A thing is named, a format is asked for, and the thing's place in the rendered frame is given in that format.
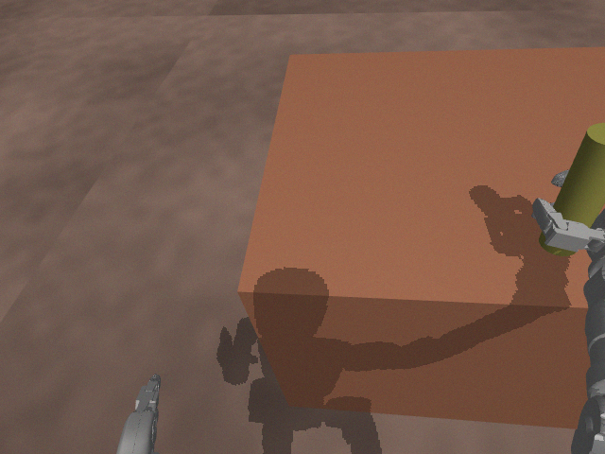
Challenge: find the left robot hand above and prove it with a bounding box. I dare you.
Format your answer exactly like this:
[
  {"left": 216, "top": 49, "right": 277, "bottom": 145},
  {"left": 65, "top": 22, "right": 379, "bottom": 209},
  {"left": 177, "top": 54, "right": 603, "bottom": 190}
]
[{"left": 116, "top": 374, "right": 161, "bottom": 454}]

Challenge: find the right robot hand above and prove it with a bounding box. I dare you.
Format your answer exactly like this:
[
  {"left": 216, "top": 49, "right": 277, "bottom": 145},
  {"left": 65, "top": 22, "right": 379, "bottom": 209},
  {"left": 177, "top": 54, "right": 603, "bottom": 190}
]
[{"left": 531, "top": 169, "right": 605, "bottom": 261}]

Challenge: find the right robot arm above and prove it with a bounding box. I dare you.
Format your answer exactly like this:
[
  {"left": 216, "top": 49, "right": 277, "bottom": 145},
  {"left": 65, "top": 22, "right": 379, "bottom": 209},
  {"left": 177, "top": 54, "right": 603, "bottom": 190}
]
[{"left": 571, "top": 250, "right": 605, "bottom": 454}]

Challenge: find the can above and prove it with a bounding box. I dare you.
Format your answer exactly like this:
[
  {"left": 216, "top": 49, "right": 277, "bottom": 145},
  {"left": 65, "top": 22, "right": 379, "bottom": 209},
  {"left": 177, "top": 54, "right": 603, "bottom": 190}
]
[{"left": 539, "top": 123, "right": 605, "bottom": 256}]

